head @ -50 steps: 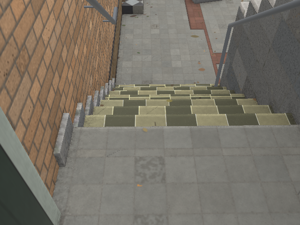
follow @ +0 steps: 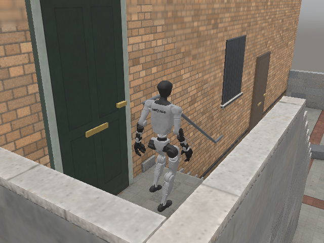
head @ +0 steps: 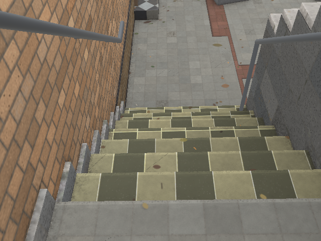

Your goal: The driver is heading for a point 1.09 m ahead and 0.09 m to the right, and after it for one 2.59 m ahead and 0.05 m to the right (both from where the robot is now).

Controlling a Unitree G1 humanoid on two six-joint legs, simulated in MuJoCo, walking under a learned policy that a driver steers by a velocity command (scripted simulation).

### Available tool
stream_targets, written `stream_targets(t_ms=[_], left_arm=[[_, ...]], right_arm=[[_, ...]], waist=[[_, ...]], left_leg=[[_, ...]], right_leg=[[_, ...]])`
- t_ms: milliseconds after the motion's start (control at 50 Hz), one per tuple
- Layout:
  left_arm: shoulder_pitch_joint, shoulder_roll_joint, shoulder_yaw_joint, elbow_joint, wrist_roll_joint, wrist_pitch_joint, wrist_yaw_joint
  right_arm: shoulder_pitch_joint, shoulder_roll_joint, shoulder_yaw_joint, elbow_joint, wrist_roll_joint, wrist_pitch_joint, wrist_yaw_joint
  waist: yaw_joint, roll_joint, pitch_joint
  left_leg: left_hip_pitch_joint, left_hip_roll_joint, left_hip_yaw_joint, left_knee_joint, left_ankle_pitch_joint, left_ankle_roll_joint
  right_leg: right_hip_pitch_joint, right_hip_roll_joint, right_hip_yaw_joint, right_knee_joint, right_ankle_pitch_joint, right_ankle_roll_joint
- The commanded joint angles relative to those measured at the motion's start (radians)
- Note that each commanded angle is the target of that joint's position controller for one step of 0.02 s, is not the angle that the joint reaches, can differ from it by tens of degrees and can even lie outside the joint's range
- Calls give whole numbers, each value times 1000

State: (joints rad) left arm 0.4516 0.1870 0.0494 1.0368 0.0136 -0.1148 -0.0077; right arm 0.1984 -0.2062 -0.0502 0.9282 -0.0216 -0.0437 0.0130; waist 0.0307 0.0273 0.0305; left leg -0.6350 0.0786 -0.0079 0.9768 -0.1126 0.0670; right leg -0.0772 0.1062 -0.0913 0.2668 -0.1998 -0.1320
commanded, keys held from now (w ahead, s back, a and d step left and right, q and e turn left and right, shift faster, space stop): w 1.00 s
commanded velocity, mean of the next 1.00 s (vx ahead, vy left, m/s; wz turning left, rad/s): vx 0.50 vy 0.00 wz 0.00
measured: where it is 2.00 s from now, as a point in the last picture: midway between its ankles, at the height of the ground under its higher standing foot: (189, 172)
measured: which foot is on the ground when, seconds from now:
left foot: up 0.00-0.26, down 0.28-0.76, up 0.78-1.00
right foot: down 0.00-0.30, up 0.32-0.74, down 0.76-1.00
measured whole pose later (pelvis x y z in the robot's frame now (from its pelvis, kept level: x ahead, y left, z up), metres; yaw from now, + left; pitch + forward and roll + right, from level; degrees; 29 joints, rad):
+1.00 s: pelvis +0.51 -0.08 +0.00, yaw +0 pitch -2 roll +1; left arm 0.43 0.22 0.03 0.96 0.00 -0.06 0.00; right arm 0.29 -0.26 -0.07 0.94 -0.02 0.02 -0.01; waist 0.01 0.03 0.02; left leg -0.53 0.02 -0.09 1.07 -0.27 0.04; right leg -0.15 0.08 -0.08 0.37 -0.20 -0.12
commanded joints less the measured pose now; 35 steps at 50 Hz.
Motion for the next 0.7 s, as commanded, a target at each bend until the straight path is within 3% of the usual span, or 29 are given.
stream_targets(t_ms=[20,80,120,160,220,260,280,300,320,340,360,380,400,440,460,520,560,580,620,660,700], left_arm=[[39,108,9,-23,-4,-22,13],[96,103,-1,12,-3,-13,27],[132,127,2,29,-2,-3,35],[147,113,-4,55,3,5,38],[114,141,-7,62,8,6,46],[73,176,-1,60,14,14,55],[9,166,-8,34,0,10,50],[51,107,-19,4,-30,11,39],[144,87,-19,19,-13,11,28],[43,147,-6,-10,17,8,23],[-32,150,-2,-42,13,-2,11],[-56,133,-1,-48,7,0,3],[-63,111,-4,-59,16,15,-2],[-47,56,-16,-65,26,46,-7],[-41,50,-16,-69,21,60,-4],[-174,56,-19,-123,26,83,0],[-261,35,-29,-157,20,84,0],[-333,39,-30,-186,19,80,-7],[-351,47,-30,-194,16,77,-10],[-352,57,-32,-199,9,77,-5],[-382,102,-22,-230,7,69,0]], right_arm=[[-14,-22,5,-39,2,10,1],[-124,-13,21,-62,4,13,-1],[-194,-13,32,-80,5,8,-5],[-239,-20,40,-100,9,2,-4],[-159,-50,38,-81,5,-16,-13],[75,-89,21,-2,-5,-33,-26],[275,-125,4,49,-17,-45,-40],[422,-232,-28,70,-37,-44,-48],[347,-195,-25,74,-8,-28,-29],[233,-156,-20,59,23,-22,-18],[148,-100,-6,38,22,-20,-16],[127,-42,8,39,13,-23,-19],[134,-12,21,50,14,-32,-27],[192,-34,20,71,13,-54,-35],[209,-79,7,65,20,-62,-37],[231,-98,7,58,21,-69,-28],[263,-100,13,56,28,-67,-24],[276,-104,16,54,30,-64,-27],[288,-126,16,46,34,-56,-27],[305,-155,5,49,11,-38,-22],[326,-143,9,65,7,-27,-26]], waist=[[-29,-102,73],[6,-102,96],[35,-102,88],[41,-111,90],[-6,-102,50],[-100,-114,-42],[-199,-102,-144],[-213,71,-267],[-131,162,-310],[-104,51,-152],[-87,11,-47],[-55,-27,22],[-29,-25,46],[-8,-6,44],[8,17,38],[0,31,90],[-19,49,84],[-39,30,82],[-45,59,51],[-55,83,30],[-58,79,66]], left_leg=[[0,-25,46,-129,114,-23],[-2,-55,85,-287,168,-33],[-20,-65,98,-365,189,-24],[-4,-86,118,-409,158,-8],[138,-147,147,-448,47,40],[327,-165,128,-490,-17,77],[579,-71,24,-511,43,128],[872,203,-359,-529,-9,267],[949,329,-685,-653,-103,370],[808,261,-542,-704,-275,318],[672,228,-434,-758,-293,286],[571,186,-349,-799,-222,245],[506,146,-289,-815,-156,208],[443,118,-210,-820,-12,196],[427,118,-178,-810,81,198],[351,79,-97,-829,149,171],[343,57,-55,-800,264,143],[365,63,-54,-787,376,121],[443,68,-39,-753,406,113],[459,78,-7,-717,418,120],[519,119,-38,-691,432,126]], right_leg=[[-48,-236,147,-123,440,43],[30,-236,131,-99,545,44],[125,-251,125,-86,639,28],[181,-268,113,-60,762,10],[227,-286,107,62,1090,11],[233,-287,111,301,1172,18],[84,-268,95,526,1025,27],[-234,-124,35,957,473,69],[-503,14,96,1182,-351,79],[-593,-71,174,1152,-252,45],[-607,-102,172,1093,-169,42],[-580,-129,173,1018,-113,43],[-544,-147,171,954,-78,60],[-495,-146,136,907,-52,90],[-495,-149,120,880,-59,100],[-500,-183,80,674,74,119],[-450,-166,47,532,203,109],[-444,-151,35,492,243,105],[-432,-132,32,433,259,97],[-352,-114,9,455,181,78],[-355,-117,15,413,66,62]])
Velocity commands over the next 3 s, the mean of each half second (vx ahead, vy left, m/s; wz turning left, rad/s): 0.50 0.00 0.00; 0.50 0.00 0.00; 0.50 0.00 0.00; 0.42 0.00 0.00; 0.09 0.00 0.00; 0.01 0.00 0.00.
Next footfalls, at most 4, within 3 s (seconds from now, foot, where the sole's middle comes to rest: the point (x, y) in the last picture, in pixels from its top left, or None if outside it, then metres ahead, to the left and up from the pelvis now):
0.28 left None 0.32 0.05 -0.78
0.76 right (211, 228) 0.55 -0.13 -0.78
1.48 left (172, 190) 0.82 0.03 -0.97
1.98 right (202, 165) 1.09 -0.15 -1.16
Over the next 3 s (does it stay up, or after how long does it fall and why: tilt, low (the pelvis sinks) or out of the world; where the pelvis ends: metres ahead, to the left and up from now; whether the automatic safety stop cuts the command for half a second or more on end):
stays up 1.06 -0.04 -0.38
